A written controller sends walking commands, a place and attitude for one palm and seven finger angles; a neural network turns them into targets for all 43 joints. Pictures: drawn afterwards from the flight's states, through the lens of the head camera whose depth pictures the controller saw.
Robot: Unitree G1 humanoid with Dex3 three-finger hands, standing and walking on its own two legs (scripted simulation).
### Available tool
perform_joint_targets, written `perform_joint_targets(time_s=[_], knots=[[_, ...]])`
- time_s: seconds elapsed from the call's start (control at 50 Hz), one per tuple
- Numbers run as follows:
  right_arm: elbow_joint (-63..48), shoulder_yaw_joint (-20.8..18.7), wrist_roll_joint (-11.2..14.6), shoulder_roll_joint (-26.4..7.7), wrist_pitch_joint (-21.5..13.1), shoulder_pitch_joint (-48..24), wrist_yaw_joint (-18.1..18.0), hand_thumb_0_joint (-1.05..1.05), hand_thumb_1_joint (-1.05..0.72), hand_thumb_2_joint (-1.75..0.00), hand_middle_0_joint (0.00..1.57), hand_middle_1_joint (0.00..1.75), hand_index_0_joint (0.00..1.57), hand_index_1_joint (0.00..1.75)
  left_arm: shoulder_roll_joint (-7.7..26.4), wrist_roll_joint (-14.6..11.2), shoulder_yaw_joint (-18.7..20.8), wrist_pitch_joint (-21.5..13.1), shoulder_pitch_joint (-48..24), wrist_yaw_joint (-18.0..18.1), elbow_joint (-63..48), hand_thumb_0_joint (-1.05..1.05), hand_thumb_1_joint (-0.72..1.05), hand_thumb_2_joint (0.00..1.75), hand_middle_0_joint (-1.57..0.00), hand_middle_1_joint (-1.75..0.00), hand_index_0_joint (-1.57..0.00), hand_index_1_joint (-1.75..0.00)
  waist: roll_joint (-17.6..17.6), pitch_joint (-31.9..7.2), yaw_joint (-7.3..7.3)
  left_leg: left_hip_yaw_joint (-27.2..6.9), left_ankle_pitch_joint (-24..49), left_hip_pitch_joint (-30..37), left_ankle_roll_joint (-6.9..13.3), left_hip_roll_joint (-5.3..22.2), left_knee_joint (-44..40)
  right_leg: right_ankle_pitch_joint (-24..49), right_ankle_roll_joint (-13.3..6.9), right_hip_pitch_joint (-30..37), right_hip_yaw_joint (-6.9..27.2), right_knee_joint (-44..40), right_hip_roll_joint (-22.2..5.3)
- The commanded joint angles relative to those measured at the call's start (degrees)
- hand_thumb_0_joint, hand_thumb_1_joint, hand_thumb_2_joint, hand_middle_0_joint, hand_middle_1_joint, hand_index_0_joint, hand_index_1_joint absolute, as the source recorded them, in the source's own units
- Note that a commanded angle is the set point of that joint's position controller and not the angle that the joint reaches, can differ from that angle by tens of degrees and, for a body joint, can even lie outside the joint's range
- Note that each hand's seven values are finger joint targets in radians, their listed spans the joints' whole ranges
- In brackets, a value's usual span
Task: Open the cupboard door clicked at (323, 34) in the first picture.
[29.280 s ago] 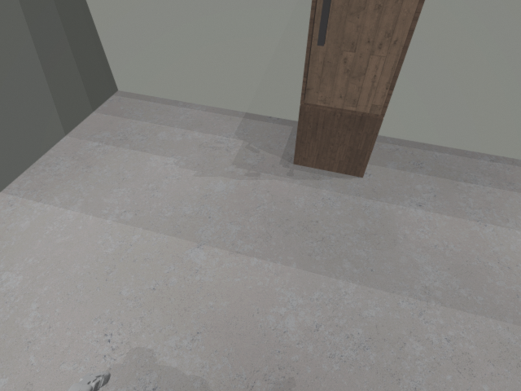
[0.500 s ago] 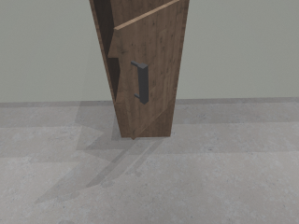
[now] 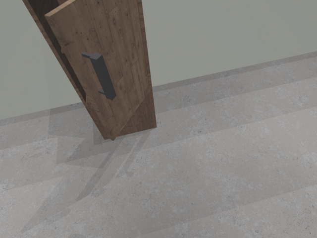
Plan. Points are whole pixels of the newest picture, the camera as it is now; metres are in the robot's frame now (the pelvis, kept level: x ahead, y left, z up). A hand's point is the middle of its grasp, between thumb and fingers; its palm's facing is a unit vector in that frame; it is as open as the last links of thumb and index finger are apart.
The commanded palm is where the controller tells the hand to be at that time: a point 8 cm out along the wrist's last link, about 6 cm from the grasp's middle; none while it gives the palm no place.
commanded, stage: walk to a spot facing it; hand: left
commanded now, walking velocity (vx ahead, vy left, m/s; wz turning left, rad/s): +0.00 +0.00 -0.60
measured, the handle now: (99, 76) +0.56 +0.24 +0.05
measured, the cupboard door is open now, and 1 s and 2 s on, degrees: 49 49 49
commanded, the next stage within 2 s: none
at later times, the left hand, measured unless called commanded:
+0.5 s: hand (101, 230) +0.15 +0.20 -0.17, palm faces -0.23 -0.95 -0.21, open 7.4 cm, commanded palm none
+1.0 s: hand (145, 198) +0.24 +0.07 -0.15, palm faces -0.60 -0.77 -0.24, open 7.4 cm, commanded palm none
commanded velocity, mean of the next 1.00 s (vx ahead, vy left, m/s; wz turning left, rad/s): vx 0.08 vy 0.00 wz -0.60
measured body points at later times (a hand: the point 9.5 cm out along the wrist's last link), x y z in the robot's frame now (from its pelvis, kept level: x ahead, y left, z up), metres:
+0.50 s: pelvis +0.03 +0.01 +0.01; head +0.10 +0.02 +0.45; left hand +0.16 +0.25 -0.16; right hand +0.09 -0.26 -0.11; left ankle +0.07 +0.13 -0.73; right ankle -0.04 -0.10 -0.67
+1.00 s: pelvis +0.06 -0.04 +0.01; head +0.10 -0.08 +0.46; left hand +0.27 +0.11 -0.13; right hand -0.05 -0.29 -0.13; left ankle +0.15 +0.07 -0.67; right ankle -0.02 -0.11 -0.73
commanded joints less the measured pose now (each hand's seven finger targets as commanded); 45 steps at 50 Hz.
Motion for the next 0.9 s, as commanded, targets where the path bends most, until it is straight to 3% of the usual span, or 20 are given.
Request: perform_joint_targets(time_s=[0.0, 0.02, 0.04, 0.14, 0.26, 0.34, 0.36, 0.38, 0.4, 0.42, 0.44, 0.5, 0.62, 0.68, 0.7, 0.72, 0.74, 0.76, 0.8, 0.88], knots=[[-8.7, -1.4, 1.3, -5.4, 0.0, -4.9, 0.0, 0.00, -0.90, -0.90, 0.20, 0.30, 0.20, 0.30, 15.8, 0.0, 3.2, -1.7, 12.6, 2.3, -0.3, 0.00, 0.90, 0.90, -0.20, -0.30, -0.20, -0.30, -22.5, -8.0, 5.66, -9.5, -19.4, -18.1, -0.6, -5.0, 29.4, 43.5, -10.4, 15.3, 31.4, -21.4, -20.2], [-8.3, -1.5, 1.7, -5.1, 0.2, -4.5, 0.2, 0.00, -0.90, -0.90, 0.20, 0.30, 0.20, 0.30, 15.8, -0.2, 3.0, -1.6, 11.1, 2.5, -0.7, 0.00, 0.90, 0.90, -0.20, -0.30, -0.20, -0.30, -16.3, -6.5, 3.96, -12.6, -17.2, -19.2, -0.3, -3.4, 33.3, 33.4, -13.4, 12.9, 28.4, -20.9, -20.0], [-8.3, -1.5, 1.6, -4.6, 0.1, -6.6, 0.3, 0.00, -0.90, -0.90, 0.20, 0.30, 0.20, 0.30, 13.5, 0.0, 2.8, -1.4, 7.3, 2.7, -2.1, 0.00, 0.90, 0.90, -0.20, -0.30, -0.20, -0.30, -12.7, -4.7, 2.68, -13.8, -13.4, -20.4, -0.5, -3.0, 34.1, 27.3, -13.1, 10.5, 28.3, -20.4, -16.1], [-8.8, -1.0, 1.8, -3.2, -0.2, -7.5, 0.1, 0.00, -0.90, -0.90, 0.20, 0.30, 0.20, 0.30, 11.4, 0.1, 2.3, -2.0, 6.7, 3.4, -3.1, 0.00, 0.90, 0.90, -0.20, -0.30, -0.20, -0.30, -7.8, -10.9, 1.56, -14.4, -8.1, -17.3, -1.4, -5.0, 26.1, 44.2, -11.4, 17.1, 23.6, -15.3, -11.4], [-10.7, -0.9, 2.4, -3.3, -0.7, -9.2, -0.3, 0.00, -0.90, -0.90, 0.20, 0.30, 0.20, 0.30, 11.7, 0.4, 2.8, -1.5, 6.9, 3.0, -3.7, 0.00, 0.90, 0.90, -0.20, -0.30, -0.20, -0.30, -10.7, -10.5, 1.74, -15.0, -7.0, -13.5, -0.9, -7.0, 15.4, 44.1, -11.2, 16.1, 27.1, -15.0, -9.8], [-9.2, -1.0, 2.6, -4.2, -1.4, -2.5, -0.7, 0.00, -0.90, -0.90, 0.20, 0.30, 0.20, 0.30, 11.0, 0.0, 2.6, -0.9, 2.0, 2.7, -5.4, 0.00, 0.90, 0.90, -0.20, -0.30, -0.20, -0.30, -8.7, -10.3, -2.40, -15.3, 3.5, 2.4, -0.4, -7.2, -3.3, 35.3, -6.6, 5.0, 25.9, -11.8, -6.1], [-8.3, -1.4, 2.2, -6.8, -2.0, 0.6, -1.1, 0.00, -0.90, -0.90, 0.20, 0.30, 0.20, 0.30, 8.8, -0.5, 2.1, -0.8, 1.7, 2.6, -6.2, 0.00, 0.90, 0.90, -0.20, -0.30, -0.20, -0.30, -1.9, -11.5, -3.68, -19.5, 7.7, 11.8, 0.9, -2.0, -11.7, 23.7, -3.6, -2.8, 22.2, -7.6, -1.5], [-8.7, -2.3, 1.2, -12.6, -2.6, 1.9, -1.3, 0.00, -0.90, -0.90, 0.20, 0.30, 0.20, 0.30, 5.5, -1.3, 1.4, -0.7, 3.8, 1.8, -7.1, 0.00, 0.90, 0.90, -0.20, -0.30, -0.20, -0.30, 14.9, -12.7, -3.06, -35.9, 14.7, 18.6, 6.5, 14.1, -17.2, -6.1, 0.6, -13.5, 12.3, 4.0, 6.5], [-9.4, -2.7, 1.0, -14.3, -2.1, 3.1, -1.5, 0.00, -0.90, -0.90, 0.20, 0.30, 0.20, 0.30, 6.7, -0.6, 1.2, -0.9, 1.8, 1.5, -7.8, 0.00, 0.90, 0.90, -0.20, -0.30, -0.20, -0.30, 14.7, -11.0, -3.66, -40.2, 20.9, 13.9, 11.9, 21.1, -17.0, -17.0, 2.6, -14.3, 7.4, 15.9, 4.7], [-10.6, -2.1, 0.3, -13.5, -1.8, 1.4, -1.6, 0.00, -0.90, -0.90, 0.20, 0.30, 0.20, 0.30, 7.6, -0.2, 1.6, -0.8, 1.3, 1.1, -8.4, 0.00, 0.90, 0.90, -0.20, -0.30, -0.20, -0.30, 8.8, -8.3, -2.92, -38.2, 19.4, 6.7, 14.6, 21.2, -17.4, -15.8, 3.1, -13.6, 7.4, 23.4, 2.8], [-11.2, -1.5, 0.0, -11.3, -2.2, -0.3, -1.4, 0.00, -0.90, -0.90, 0.20, 0.30, 0.20, 0.30, 7.7, 0.4, 2.0, -0.7, 1.3, 0.5, -7.9, 0.00, 0.90, 0.90, -0.20, -0.30, -0.20, -0.30, 5.3, -6.0, -1.62, -33.6, 19.9, 4.3, 13.6, 17.3, -17.6, -12.0, 3.5, -14.6, 6.0, 27.5, 2.6], [-11.8, -0.6, 0.2, -8.6, -2.3, -2.8, -1.3, 0.00, -0.90, -0.90, 0.20, 0.30, 0.20, 0.30, 6.1, 0.2, 1.9, 0.0, 2.3, -0.5, -7.0, 0.00, 0.90, 0.90, -0.20, -0.30, -0.20, -0.30, 10.8, -5.7, 0.53, -18.2, 29.5, 4.1, 8.9, 9.4, -13.5, -5.1, 4.4, -14.8, 3.5, 29.6, 0.3], [-9.2, -1.8, 0.1, -10.9, -2.0, 3.9, -0.7, 0.00, -0.90, -0.90, 0.20, 0.30, 0.20, 0.30, 4.3, -0.2, 0.3, -0.4, -2.5, -1.4, -8.9, 0.00, 0.90, 0.90, -0.20, -0.30, -0.20, -0.30, 11.3, -10.3, -2.65, -11.3, 33.7, 10.5, 8.1, 9.3, -9.1, -4.6, 3.5, -7.5, -3.3, 7.3, 0.7], [-9.0, -2.3, 0.5, -12.2, -1.6, 3.2, -0.2, 0.00, -0.90, -0.90, 0.20, 0.30, 0.20, 0.30, 5.7, -0.4, 0.5, -1.1, 1.1, -1.3, -7.7, 0.00, 0.90, 0.90, -0.20, -0.30, -0.20, -0.30, 8.0, -10.7, -0.46, -9.4, 29.2, 6.5, 5.3, 9.7, -2.6, 4.1, 1.4, 4.3, -4.2, -8.9, 1.4], [-9.6, -2.3, 1.1, -11.3, -1.5, 2.7, 0.2, 0.00, -0.90, -0.90, 0.20, 0.30, 0.20, 0.30, 8.4, -0.1, 1.0, -1.5, 5.4, -0.9, -6.4, 0.00, 0.90, 0.90, -0.20, -0.30, -0.20, -0.30, 2.0, -12.0, 1.73, -7.0, 22.5, 0.5, 2.6, 7.4, 4.2, 13.9, 0.0, 13.5, -1.3, -15.6, -0.6], [-11.5, -1.3, 1.8, -6.2, -1.4, 2.2, 0.5, 0.00, -0.90, -0.90, 0.20, 0.30, 0.20, 0.30, 16.1, 0.7, 2.5, -2.0, 9.0, 0.2, -5.5, 0.00, 0.90, 0.90, -0.20, -0.30, -0.20, -0.30, -18.9, -13.2, 3.63, -1.9, -3.8, -14.9, -1.2, -0.7, 18.2, 31.3, -5.6, 23.3, 20.5, -21.0, -16.2], [-13.2, -0.7, 1.8, -6.2, -0.8, -2.1, 0.2, 0.00, -0.90, -0.90, 0.20, 0.30, 0.20, 0.30, 18.9, -0.2, 3.0, -1.7, 11.9, 1.2, -4.2, 0.00, 0.90, 0.90, -0.20, -0.30, -0.20, -0.30, -22.2, -12.6, 6.21, -8.7, -21.6, -19.9, -1.5, -4.3, 29.1, 45.1, -11.5, 21.1, 27.9, -19.5, -22.4], [-12.8, -0.6, 2.0, -6.6, -0.4, -1.3, 0.1, 0.00, -0.90, -0.90, 0.20, 0.30, 0.20, 0.30, 18.2, -0.3, 2.7, -1.5, 11.4, 1.7, -4.4, 0.00, 0.90, 0.90, -0.20, -0.30, -0.20, -0.30, -18.5, -11.7, 5.15, -13.9, -18.5, -22.1, -0.7, -2.6, 33.8, 31.5, -13.5, 19.9, 25.6, -20.2, -21.5], [-12.0, -1.1, 1.4, -6.4, -0.6, -2.6, 0.7, 0.00, -0.90, -0.90, 0.20, 0.30, 0.20, 0.30, 13.4, -0.1, 2.2, -1.3, 4.5, 2.3, -6.2, 0.00, 0.90, 0.90, -0.20, -0.30, -0.20, -0.30, -17.7, -9.1, 2.32, -14.0, -10.1, -24.0, -1.4, -1.4, 33.6, 18.1, -11.4, 17.0, 23.6, -21.2, -14.4], [-10.9, -0.9, 1.0, -5.3, -0.9, -3.0, 1.7, 0.00, -0.90, -0.90, 0.20, 0.30, 0.20, 0.30, 12.0, -0.2, 1.4, -2.7, 4.0, 1.8, -6.1, 0.00, 0.90, 0.90, -0.20, -0.30, -0.20, -0.30, -10.0, -8.3, 0.95, -12.2, -4.3, -18.1, -2.2, -3.2, 25.5, 14.7, -10.7, 11.8, 20.2, -22.3, -11.1]])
